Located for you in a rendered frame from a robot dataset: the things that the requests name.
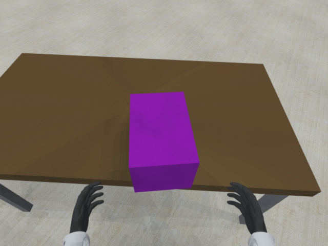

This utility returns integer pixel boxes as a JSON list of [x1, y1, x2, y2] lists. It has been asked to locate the table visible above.
[[0, 53, 321, 224]]

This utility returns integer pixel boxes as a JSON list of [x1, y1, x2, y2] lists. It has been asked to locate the robot right forearm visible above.
[[248, 232, 276, 246]]

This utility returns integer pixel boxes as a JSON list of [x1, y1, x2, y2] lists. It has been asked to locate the carton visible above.
[[129, 92, 200, 193]]

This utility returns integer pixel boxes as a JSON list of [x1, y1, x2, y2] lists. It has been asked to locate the right robot hand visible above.
[[227, 182, 267, 234]]

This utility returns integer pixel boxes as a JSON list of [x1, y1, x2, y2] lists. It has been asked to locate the robot left forearm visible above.
[[63, 231, 90, 246]]

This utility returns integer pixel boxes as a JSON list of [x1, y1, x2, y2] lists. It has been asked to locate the left robot hand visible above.
[[70, 181, 104, 233]]

